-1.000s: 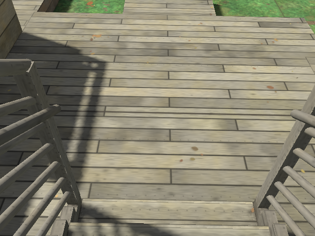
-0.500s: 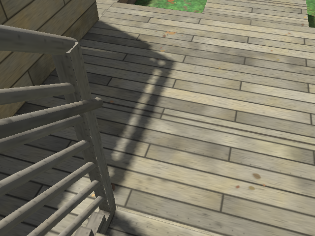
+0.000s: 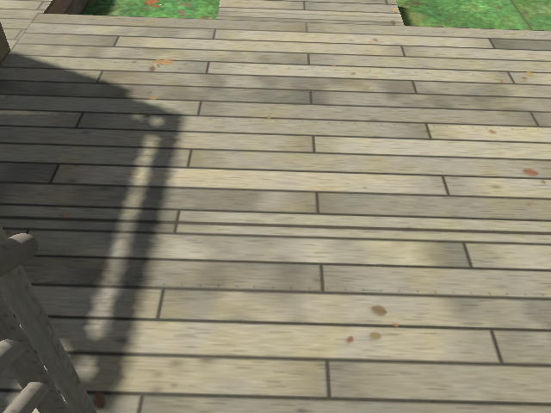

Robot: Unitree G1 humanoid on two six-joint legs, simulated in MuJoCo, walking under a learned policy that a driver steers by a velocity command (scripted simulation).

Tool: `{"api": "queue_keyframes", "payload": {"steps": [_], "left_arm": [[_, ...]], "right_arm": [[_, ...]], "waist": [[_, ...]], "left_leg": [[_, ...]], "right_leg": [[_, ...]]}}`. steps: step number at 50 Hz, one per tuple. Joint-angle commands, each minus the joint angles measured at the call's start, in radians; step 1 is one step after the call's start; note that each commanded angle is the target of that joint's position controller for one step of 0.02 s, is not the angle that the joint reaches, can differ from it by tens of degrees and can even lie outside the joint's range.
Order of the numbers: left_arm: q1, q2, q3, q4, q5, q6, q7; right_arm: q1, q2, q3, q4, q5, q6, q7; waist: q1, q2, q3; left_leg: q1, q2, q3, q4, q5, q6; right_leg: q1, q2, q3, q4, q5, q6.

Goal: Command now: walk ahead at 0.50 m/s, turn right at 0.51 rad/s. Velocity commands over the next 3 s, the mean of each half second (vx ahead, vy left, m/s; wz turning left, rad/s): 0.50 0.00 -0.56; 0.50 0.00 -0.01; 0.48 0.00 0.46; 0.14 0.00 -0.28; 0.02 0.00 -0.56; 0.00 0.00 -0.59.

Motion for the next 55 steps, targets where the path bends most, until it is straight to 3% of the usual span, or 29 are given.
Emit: {"api": "queue_keyframes", "payload": {"steps": [1, 5, 7, 8, 10, 11, 12, 13, 15, 16, 18, 20, 21, 24, 29, 33, 35, 36, 37, 38, 39, 40, 41, 42, 45, 48, 49, 53, 55], "left_arm": [[-0.068, -0.024, -0.021, -0.051, 0.011, -0.02, -0.011], [-0.265, -0.012, -0.031, -0.146, -0.043, -0.054, -0.004], [-0.157, 0.01, -0.014, -0.115, -0.029, -0.048, -0.014], [-0.045, 0.065, -0.002, -0.099, -0.082, -0.047, -0.027], [0.274, 0.105, 0.038, 0.037, -0.029, -0.047, -0.024], [0.245, 0.148, 0.044, 0.03, -0.06, -0.04, -0.028], [0.251, 0.172, 0.025, 0.012, -0.059, -0.04, -0.044], [0.339, 0.224, 0.048, 0.007, -0.086, -0.03, -0.04], [0.238, 0.099, 0.007, -0.026, -0.06, -0.029, -0.031], [0.215, 0.091, -0.009, -0.01, -0.023, -0.047, -0.023], [0.143, 0.056, -0.027, -0.044, -0.032, -0.072, 0.001], [0.177, 0.133, -0.005, -0.029, -0.02, -0.08, 0.008], [0.169, 0.143, 0.005, -0.03, -0.041, -0.08, 0.007], [0.206, 0.084, -0.011, -0.006, -0.073, -0.084, 0.027], [0.229, 0.047, -0.024, -0.064, -0.042, -0.065, 0.022], [0.263, 0.062, -0.022, -0.064, -0.004, -0.051, 0.03], [0.325, 0.056, -0.023, -0.027, 0.006, -0.035, 0.049], [0.331, 0.07, -0.019, -0.002, 0.008, -0.023, 0.061], [0.284, 0.072, -0.011, -0.004, -0.003, -0.029, 0.036], [0.311, -0.008, -0.011, -0.028, -0.018, -0.052, 0.004], [0.344, -0.044, -0.032, -0.07, -0.027, -0.059, 0.009], [0.294, -0.001, -0.036, -0.086, -0.008, -0.054, 0.008], [0.171, 0.026, -0.035, -0.126, 0.005, -0.056, 0.01], [-0.019, 0.079, -0.027, -0.142, 0.025, -0.05, 0.014], [-0.13, 0.025, -0.048, -0.143, 0.005, -0.042, -0.007], [-0.012, 0.009, -0.041, -0.03, 0.012, -0.039, -0.03], [-0.072, 0.079, -0.018, -0.061, -0.01, -0.059, -0.036], [-0.298, -0.022, -0.043, -0.111, -0.003, -0.073, -0.051], [-0.358, -0.004, -0.035, -0.156, -0.01, -0.081, -0.045]], "right_arm": [[-0.072, -0.083, -0.006, -0.085, 0.014, -0.015, -0.025], [-0.01, -0.115, -0.021, -0.065, -0.034, 0.0, -0.009], [-0.054, -0.184, -0.038, -0.069, -0.047, 0.015, 0.003], [-0.066, -0.203, -0.045, -0.087, -0.072, 0.039, 0.018], [-0.075, -0.199, -0.068, -0.068, -0.062, 0.041, 0.001], [-0.088, -0.088, -0.049, -0.064, -0.077, 0.042, 0.006], [0.025, -0.037, -0.038, -0.133, -0.06, 0.023, 0.03], [-0.094, -0.085, -0.032, -0.221, -0.049, 0.008, 0.053], [-0.301, -0.152, -0.049, -0.217, -0.095, 0.027, 0.047], [-0.239, -0.131, -0.045, -0.201, -0.09, 0.031, 0.052], [-0.336, -0.097, -0.037, -0.228, -0.083, 0.057, 0.059], [-0.219, -0.043, -0.029, -0.164, -0.089, 0.066, 0.056], [-0.229, -0.081, -0.04, -0.178, -0.072, 0.07, 0.058], [-0.421, -0.105, -0.043, -0.253, -0.088, 0.066, 0.067], [-0.495, -0.071, -0.03, -0.311, -0.073, 0.05, 0.07], [-0.432, -0.034, -0.02, -0.317, -0.037, 0.014, 0.095], [-0.304, -0.061, -0.036, -0.258, -0.013, 0.005, 0.08], [-0.223, -0.07, -0.051, -0.226, -0.031, 0.01, 0.072], [-0.014, -0.084, -0.062, -0.16, -0.051, 0.026, 0.072], [0.173, -0.133, -0.066, -0.124, -0.045, 0.03, 0.079], [0.187, -0.143, -0.055, -0.101, -0.031, 0.027, 0.108], [0.209, -0.15, -0.057, -0.091, -0.006, 0.023, 0.114], [0.155, -0.232, -0.079, -0.096, -0.012, 0.014, 0.096], [0.092, -0.175, -0.058, -0.113, -0.008, 0.01, 0.076], [0.034, -0.051, 0.007, -0.065, -0.03, -0.011, 0.043], [-0.021, -0.163, -0.03, -0.091, -0.012, -0.004, 0.039], [-0.018, -0.112, -0.027, -0.085, -0.009, -0.005, 0.04], [0.058, -0.054, -0.021, -0.086, -0.04, 0.007, 0.046], [0.097, -0.062, -0.018, -0.082, -0.048, -0.003, 0.055]], "waist": [[0.031, 0.108, 0.114], [-0.086, 0.128, 0.231], [-0.022, 0.171, 0.146], [0.024, 0.139, 0.145], [0.162, 0.045, -0.015], [0.139, -0.133, 0.004], [0.016, -0.195, -0.089], [0.143, -0.296, -0.275], [0.113, -0.063, -0.055], [0.04, -0.061, -0.008], [-0.018, 0.01, 0.089], [-0.06, -0.003, -0.025], [-0.08, -0.02, -0.016], [-0.022, -0.01, 0.012], [0.031, -0.084, 0.058], [0.073, -0.081, 0.069], [0.08, -0.021, 0.126], [0.07, -0.012, 0.118], [-0.036, 0.041, 0.004], [-0.07, 0.213, -0.119], [0.001, 0.257, -0.108], [-0.034, 0.224, -0.117], [-0.064, 0.3, -0.099], [-0.069, 0.091, 0.075], [0.033, 0.014, 0.193], [0.058, 0.211, 0.014], [0.045, 0.167, 0.023], [-0.077, 0.109, 0.047], [-0.12, 0.108, 0.091]], "left_leg": [[-0.25, 0.195, -0.173, -0.177, 0.143, 0.044], [-0.137, 0.226, -0.127, -0.055, 0.292, 0.062], [-0.23, 0.287, -0.155, 0.073, 0.42, 0.096], [-0.053, 0.276, -0.13, 0.203, 0.568, 0.125], [-0.178, 0.161, -0.052, 0.816, 0.607, 0.118], [-0.388, 0.025, -0.02, 1.229, -0.093, 0.105], [-0.741, 0.05, -0.091, 1.318, -0.218, 0.079], [-0.96, -0.011, -0.153, 1.252, -0.172, 0.046], [-0.948, 0.034, -0.25, 0.949, -0.052, 0.016], [-0.887, 0.056, -0.286, 0.728, 0.226, -0.004], [-0.674, 0.03, -0.249, 0.463, 0.429, -0.083], [-0.451, 0.007, -0.224, 0.484, 0.615, -0.114], [-0.473, 0.012, -0.237, 0.386, 0.736, -0.112], [-0.523, 0.002, -0.28, 0.108, 0.952, -0.088], [-0.385, -0.055, -0.27, -0.132, 0.942, -0.066], [-0.121, -0.064, -0.225, -0.346, 0.938, -0.025], [-0.119, 0.036, -0.29, -0.734, 0.872, 0.017], [0.016, 0.004, -0.18, -0.782, 0.901, 0.022], [0.344, 0.014, -0.15, -0.615, 0.946, 0.047], [0.672, 0.167, -0.352, -0.242, 1.116, 0.121], [0.734, 0.187, -0.468, -0.107, 1.305, 0.075], [0.719, 0.214, -0.567, -0.196, 1.239, 0.105], [0.612, 0.325, -0.861, -0.433, 0.626, 0.299], [0.409, 0.31, -0.88, -0.542, 0.303, 0.297], [-0.04, 0.163, -0.732, -0.466, 0.62, 0.203], [-0.179, 0.087, -0.602, -0.517, 0.88, 0.161], [-0.056, 0.023, -0.559, -0.436, 0.691, 0.152], [-0.029, -0.04, -0.612, -0.355, 0.384, 0.199], [0.037, -0.037, -0.639, -0.288, 0.443, 0.209]], "right_leg": [[0.179, 0.022, -0.018, -0.177, 0.23, 0.022], [0.179, -0.02, -0.118, -0.467, 0.087, 0.017], [0.45, -0.015, -0.193, -0.235, 0.036, -0.017], [0.408, -0.061, -0.095, -0.647, -0.398, -0.064], [0.863, -0.037, -0.096, -0.726, -0.287, -0.111], [0.904, -0.105, -0.016, -0.644, -0.171, -0.139], [1.128, -0.204, 0.123, -0.236, 0.524, -0.152], [1.267, -0.375, 0.48, -0.464, 0.012, -0.369], [0.891, -0.308, 0.507, -0.649, -0.852, -0.296], [0.733, -0.283, 0.449, -0.594, -0.833, -0.259], [0.353, -0.215, 0.389, -0.649, -0.636, -0.228], [0.286, -0.186, 0.396, -0.622, -0.371, -0.231], [0.303, -0.15, 0.349, -0.597, -0.374, -0.21], [0.364, -0.071, 0.369, -0.473, -0.693, -0.199], [0.353, -0.003, 0.392, -0.359, -0.818, -0.206], [0.337, 0.011, 0.272, -0.171, -0.7, -0.162], [0.547, 0.034, 0.253, 0.03, -0.521, -0.176], [0.515, 0.025, 0.185, 0.17, -0.419, -0.182], [0.313, 0.038, 0.122, 0.443, -0.514, -0.164], [-0.058, 0.16, -0.017, 0.96, -1.209, -0.088], [-0.344, 0.105, -0.076, 1.128, -1.215, -0.077], [-0.451, 0.052, -0.115, 1.106, -1.123, -0.059], [-0.523, 0.037, -0.109, 1.024, -1.063, -0.018], [-0.576, -0.046, -0.079, 0.894, -0.941, -0.004], [-0.334, -0.089, -0.035, 0.356, -0.572, 0.084], [0.162, -0.049, -0.094, 0.154, -0.162, 0.075], [0.049, -0.079, -0.035, -0.017, -0.039, 0.066], [0.134, -0.023, -0.085, -0.274, 0.111, 0.049], [0.119, -0.008, -0.067, -0.364, 0.083, 0.054]]}}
